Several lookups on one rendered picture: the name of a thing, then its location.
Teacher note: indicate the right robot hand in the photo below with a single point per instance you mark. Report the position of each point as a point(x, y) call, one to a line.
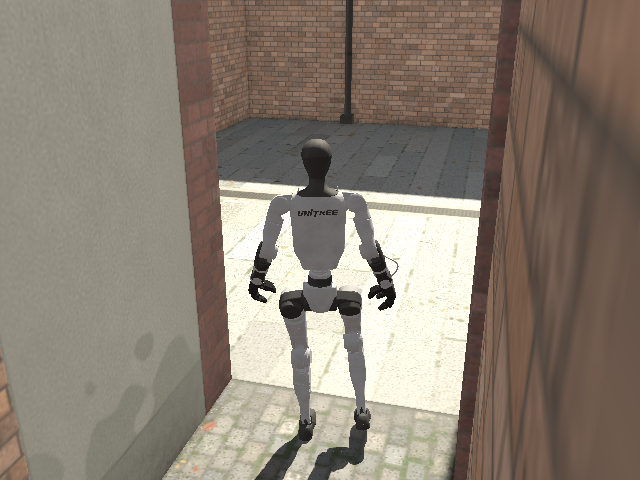
point(389, 293)

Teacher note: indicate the humanoid robot head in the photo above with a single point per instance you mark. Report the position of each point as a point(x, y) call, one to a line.
point(316, 155)

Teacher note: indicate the robot left forearm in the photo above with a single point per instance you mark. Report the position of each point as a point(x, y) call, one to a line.
point(260, 268)

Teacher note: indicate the robot right forearm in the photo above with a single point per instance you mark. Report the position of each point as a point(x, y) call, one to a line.
point(380, 269)

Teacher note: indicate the left robot hand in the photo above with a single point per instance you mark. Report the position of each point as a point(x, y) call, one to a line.
point(267, 286)

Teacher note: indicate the robot right upper arm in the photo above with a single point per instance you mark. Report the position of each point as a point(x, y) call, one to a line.
point(356, 203)

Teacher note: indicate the right robot foot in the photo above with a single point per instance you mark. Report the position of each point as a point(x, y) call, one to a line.
point(362, 420)

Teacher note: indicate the robot left upper arm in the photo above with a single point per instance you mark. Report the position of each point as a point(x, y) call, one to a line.
point(279, 205)

